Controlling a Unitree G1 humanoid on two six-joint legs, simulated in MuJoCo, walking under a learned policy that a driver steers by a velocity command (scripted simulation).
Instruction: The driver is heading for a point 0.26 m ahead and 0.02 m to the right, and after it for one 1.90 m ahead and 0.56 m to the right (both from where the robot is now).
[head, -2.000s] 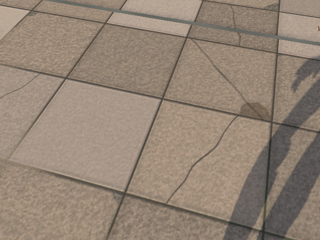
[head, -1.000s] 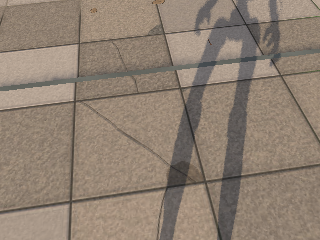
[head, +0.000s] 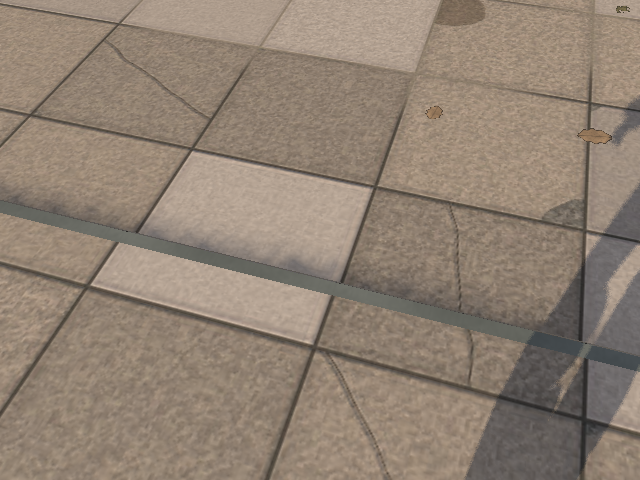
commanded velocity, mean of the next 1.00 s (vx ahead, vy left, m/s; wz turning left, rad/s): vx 0.28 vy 0.00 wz -0.46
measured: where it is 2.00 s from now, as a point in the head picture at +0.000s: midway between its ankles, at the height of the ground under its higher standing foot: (392, 398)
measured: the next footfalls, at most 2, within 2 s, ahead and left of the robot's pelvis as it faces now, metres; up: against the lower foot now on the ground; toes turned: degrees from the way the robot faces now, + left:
left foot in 0.40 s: +0.39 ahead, +0.10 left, +0.00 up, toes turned -17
right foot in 0.84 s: +0.36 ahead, -0.17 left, +0.00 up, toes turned -31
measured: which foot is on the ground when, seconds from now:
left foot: up 0.00-0.38, down 0.40-0.86, up 0.88-1.00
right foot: down 0.00-0.40, up 0.42-0.82, down 0.84-1.00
